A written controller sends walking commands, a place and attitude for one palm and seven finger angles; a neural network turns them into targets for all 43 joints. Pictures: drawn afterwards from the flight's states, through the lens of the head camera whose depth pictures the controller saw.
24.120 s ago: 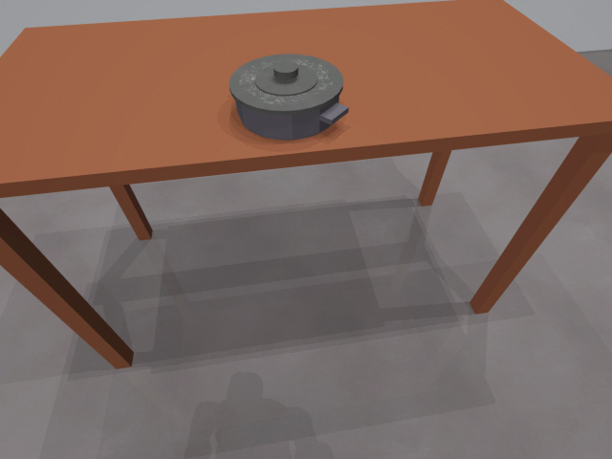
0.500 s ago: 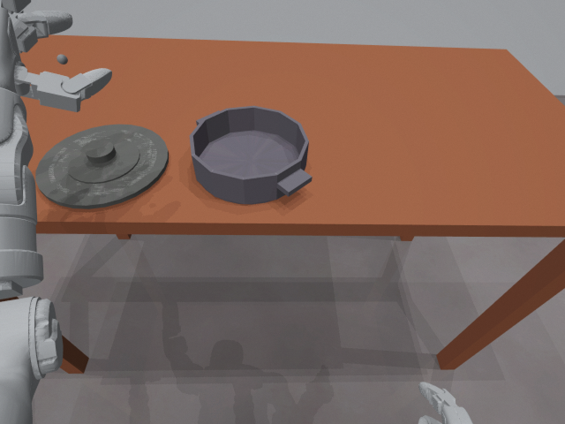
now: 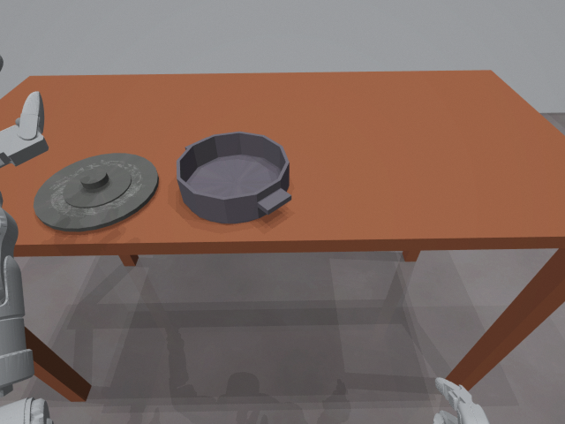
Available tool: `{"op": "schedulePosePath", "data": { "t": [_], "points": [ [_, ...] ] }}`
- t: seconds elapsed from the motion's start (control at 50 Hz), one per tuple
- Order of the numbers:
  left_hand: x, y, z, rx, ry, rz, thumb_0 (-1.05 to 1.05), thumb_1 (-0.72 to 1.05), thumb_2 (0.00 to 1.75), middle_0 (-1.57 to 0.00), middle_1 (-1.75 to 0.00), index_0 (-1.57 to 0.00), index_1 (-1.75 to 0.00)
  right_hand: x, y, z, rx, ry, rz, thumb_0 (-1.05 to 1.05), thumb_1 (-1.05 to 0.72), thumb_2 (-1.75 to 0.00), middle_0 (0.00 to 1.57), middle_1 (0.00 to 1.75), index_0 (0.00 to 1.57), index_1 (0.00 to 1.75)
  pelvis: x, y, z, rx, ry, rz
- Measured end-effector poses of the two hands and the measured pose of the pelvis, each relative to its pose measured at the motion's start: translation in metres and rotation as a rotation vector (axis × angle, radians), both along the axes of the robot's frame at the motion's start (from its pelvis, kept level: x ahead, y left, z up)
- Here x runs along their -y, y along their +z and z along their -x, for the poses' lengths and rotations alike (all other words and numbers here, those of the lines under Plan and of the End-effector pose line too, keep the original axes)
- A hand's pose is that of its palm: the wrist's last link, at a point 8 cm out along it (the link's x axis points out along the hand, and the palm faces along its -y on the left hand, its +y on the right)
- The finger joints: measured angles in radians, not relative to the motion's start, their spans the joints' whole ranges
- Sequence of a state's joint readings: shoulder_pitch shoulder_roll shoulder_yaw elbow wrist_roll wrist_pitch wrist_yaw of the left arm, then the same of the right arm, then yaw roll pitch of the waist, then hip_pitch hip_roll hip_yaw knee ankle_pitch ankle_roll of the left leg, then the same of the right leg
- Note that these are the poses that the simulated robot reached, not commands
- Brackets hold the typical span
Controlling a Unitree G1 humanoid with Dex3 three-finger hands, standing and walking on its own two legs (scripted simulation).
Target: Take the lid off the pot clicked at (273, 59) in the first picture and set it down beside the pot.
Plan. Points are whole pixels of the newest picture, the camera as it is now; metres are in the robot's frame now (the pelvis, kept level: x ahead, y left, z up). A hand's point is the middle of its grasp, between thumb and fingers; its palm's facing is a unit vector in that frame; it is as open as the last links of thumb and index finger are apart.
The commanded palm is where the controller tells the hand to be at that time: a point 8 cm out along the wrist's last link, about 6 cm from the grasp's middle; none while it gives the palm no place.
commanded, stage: draw the hand back to the body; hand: left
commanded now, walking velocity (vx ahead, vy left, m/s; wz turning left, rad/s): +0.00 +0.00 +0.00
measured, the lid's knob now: (94, 178) +0.47 +0.38 +0.10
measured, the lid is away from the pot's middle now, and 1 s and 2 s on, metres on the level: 0.25 0.25 0.25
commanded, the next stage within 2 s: step back with the hand held close in 1.06 s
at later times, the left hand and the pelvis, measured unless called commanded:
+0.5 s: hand out of the picture +0.23 +0.27 +0.29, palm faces +0.55 -0.81 -0.19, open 7.5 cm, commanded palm +0.18 +0.30 +0.29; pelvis -0.01 +0.00 +0.00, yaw +0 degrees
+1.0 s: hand out of the picture +0.15 +0.25 +0.29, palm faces +0.53 -0.79 -0.31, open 7.4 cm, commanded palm +0.10 +0.29 +0.28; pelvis -0.02 +0.01 +0.00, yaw +1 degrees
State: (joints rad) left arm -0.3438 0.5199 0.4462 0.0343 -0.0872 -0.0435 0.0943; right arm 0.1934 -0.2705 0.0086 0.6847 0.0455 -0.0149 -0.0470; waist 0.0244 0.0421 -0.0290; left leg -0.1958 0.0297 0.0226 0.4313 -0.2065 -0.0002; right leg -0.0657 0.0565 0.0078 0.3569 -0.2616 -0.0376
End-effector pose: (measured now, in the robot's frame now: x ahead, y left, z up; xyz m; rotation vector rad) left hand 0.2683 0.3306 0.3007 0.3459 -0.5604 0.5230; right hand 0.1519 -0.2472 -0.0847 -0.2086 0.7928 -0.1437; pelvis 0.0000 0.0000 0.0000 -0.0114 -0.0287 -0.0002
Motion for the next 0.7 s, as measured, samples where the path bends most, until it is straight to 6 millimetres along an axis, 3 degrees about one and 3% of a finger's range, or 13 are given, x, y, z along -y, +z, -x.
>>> {"op": "schedulePosePath", "data": {
  "t": [0.18,0.34,0.7],
  "points": [
    [0.011,-0.004,0.031,0.023,-0.004,-0.016,0.01,0.64,0.90,-0.28,-0.38,-0.28,-0.38,-0.013,0.008,-0.021,0.075,0.055,-0.023,0.01,-0.90,-0.90,0.20,0.30,0.20,0.30,0.005,0.000,0.004,0.020,0.006,-0.001],
    [0.015,-0.009,0.056,0.030,-0.006,-0.036,0.01,0.81,0.90,-0.23,-0.33,-0.23,-0.32,-0.024,0.012,-0.027,0.100,0.083,-0.035,0.01,-0.90,-0.90,0.20,0.30,0.20,0.30,0.004,0.001,0.008,0.036,0.007,-0.001],
    [0.030,-0.012,0.113,0.073,-0.044,-0.127,0.01,0.89,0.90,-0.21,-0.30,-0.21,-0.30,-0.038,0.014,-0.018,0.129,0.093,-0.042,0.01,-0.90,-0.90,0.20,0.30,0.20,0.30,-0.006,0.002,0.014,0.059,0.003,0.002]
  ]
}}
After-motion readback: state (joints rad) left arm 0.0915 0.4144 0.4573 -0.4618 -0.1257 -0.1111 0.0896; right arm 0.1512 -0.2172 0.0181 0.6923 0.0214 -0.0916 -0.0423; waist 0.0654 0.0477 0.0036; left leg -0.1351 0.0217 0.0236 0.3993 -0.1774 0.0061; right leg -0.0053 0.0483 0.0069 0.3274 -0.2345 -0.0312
